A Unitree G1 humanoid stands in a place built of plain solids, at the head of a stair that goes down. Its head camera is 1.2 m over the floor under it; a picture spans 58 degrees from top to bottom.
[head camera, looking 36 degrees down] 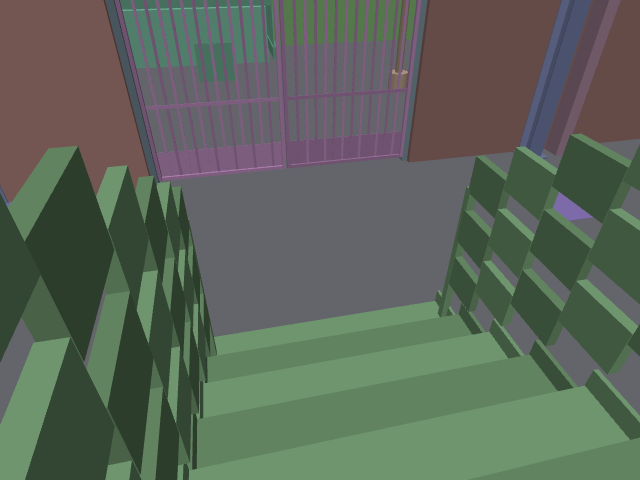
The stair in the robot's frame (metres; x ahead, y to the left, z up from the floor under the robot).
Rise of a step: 0.16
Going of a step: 0.30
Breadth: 1.62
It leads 13 degrees to the left of straight ahead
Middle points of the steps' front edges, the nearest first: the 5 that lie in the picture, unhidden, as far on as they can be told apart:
0.92 -0.31 -0.32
1.21 -0.25 -0.49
1.50 -0.18 -0.65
1.79 -0.12 -0.81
2.09 -0.05 -0.98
